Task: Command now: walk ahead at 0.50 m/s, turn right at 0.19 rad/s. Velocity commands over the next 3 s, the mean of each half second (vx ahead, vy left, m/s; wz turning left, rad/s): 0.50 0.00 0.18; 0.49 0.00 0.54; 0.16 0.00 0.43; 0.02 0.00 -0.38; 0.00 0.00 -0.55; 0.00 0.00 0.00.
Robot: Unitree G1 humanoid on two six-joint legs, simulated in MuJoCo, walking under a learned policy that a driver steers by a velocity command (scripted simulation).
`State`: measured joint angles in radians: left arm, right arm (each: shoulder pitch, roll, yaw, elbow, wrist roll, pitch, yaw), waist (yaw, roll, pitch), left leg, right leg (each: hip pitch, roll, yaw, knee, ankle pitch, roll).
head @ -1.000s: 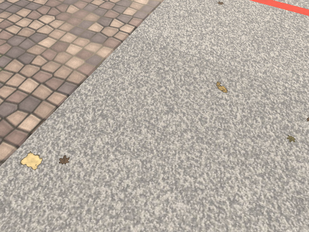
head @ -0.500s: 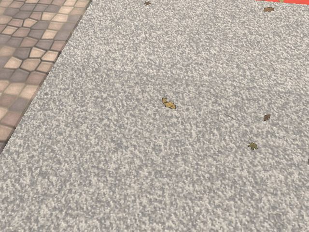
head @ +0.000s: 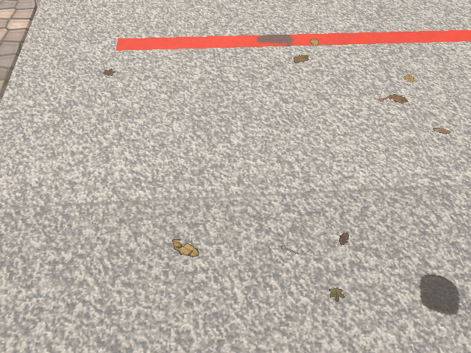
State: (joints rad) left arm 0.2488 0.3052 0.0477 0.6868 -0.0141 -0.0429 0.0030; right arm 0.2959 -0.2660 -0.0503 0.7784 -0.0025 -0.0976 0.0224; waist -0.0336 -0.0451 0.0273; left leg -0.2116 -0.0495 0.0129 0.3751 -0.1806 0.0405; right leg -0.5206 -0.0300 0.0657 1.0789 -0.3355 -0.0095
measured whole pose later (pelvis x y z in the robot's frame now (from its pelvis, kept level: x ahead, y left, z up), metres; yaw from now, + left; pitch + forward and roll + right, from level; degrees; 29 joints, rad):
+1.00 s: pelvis +0.50 +0.07 +0.00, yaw +27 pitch +1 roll +0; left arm 0.14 0.31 0.05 0.72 0.01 -0.10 0.00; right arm 0.29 -0.29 -0.06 0.69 0.00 -0.04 0.02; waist -0.03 -0.02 0.07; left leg -0.26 -0.10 -0.04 0.41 -0.16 0.10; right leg -0.57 -0.09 0.06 1.06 -0.32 0.03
